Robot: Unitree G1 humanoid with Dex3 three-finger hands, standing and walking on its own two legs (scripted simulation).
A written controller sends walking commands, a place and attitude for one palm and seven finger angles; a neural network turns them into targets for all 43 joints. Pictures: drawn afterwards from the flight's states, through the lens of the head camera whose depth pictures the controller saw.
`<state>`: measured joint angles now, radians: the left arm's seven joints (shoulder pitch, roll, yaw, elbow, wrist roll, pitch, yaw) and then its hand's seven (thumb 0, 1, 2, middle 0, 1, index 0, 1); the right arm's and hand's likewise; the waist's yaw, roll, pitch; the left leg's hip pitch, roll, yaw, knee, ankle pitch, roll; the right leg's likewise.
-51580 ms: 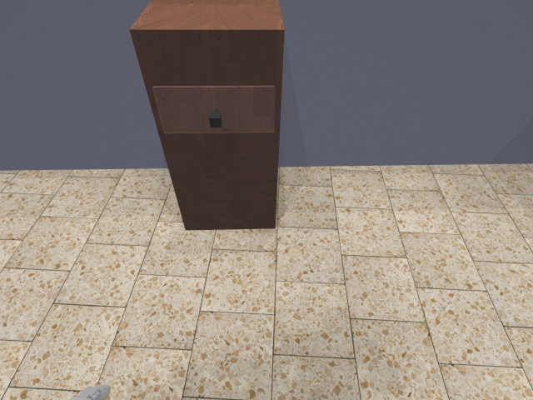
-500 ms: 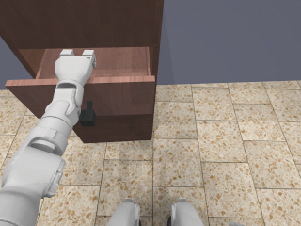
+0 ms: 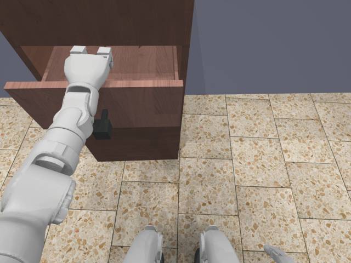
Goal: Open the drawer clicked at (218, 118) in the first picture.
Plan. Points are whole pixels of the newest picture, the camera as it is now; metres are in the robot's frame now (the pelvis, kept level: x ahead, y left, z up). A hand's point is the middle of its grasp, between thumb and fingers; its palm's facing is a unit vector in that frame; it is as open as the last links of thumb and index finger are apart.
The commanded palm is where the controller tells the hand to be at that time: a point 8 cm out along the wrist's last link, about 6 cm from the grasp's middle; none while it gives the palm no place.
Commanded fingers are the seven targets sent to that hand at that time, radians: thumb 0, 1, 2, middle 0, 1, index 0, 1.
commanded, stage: lower the fingers behind the handle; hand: left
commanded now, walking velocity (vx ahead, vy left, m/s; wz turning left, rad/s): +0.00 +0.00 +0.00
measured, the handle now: (103, 123) +0.44 +0.19 +0.01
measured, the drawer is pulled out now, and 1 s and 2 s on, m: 0.13 0.13 0.13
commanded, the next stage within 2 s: lift the fingers back up to retry in 0.78 s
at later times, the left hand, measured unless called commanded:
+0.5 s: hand (93, 85) +0.51 +0.21 +0.07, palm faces +0.02 +0.09 -1.00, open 14.5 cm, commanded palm +0.48 +0.16 -0.06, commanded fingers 0.00 -0.50 0.30 -0.30 -1.20 -0.30 -1.20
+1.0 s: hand (94, 85) +0.51 +0.21 +0.07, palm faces +0.02 +0.07 -1.00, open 14.6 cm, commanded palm +0.47 +0.16 -0.04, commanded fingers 0.00 -0.50 0.30 -0.30 -1.20 -0.30 -1.20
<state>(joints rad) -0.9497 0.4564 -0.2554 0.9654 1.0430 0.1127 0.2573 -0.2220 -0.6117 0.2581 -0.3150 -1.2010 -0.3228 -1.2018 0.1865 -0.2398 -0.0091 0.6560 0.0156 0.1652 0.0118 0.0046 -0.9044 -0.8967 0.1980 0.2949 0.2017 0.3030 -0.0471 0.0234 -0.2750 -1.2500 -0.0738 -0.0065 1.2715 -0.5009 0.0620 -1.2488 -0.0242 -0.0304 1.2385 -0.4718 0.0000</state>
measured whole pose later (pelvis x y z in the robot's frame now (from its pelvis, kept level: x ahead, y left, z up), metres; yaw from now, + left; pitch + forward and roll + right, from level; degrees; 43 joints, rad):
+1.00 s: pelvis -0.01 +0.01 -0.01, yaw +0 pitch +28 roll -1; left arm -0.97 0.47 -0.28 0.94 1.03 0.15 0.24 -0.23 -0.61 0.24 -0.32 -1.20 -0.32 -1.20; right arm 0.17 -0.25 0.01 0.64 0.03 0.19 -0.02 0.00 -0.90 -0.90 0.20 0.29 0.20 0.30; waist -0.06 0.03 -0.27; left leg -1.28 -0.08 0.01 1.30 -0.50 0.07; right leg -1.28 -0.03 -0.02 1.27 -0.47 0.00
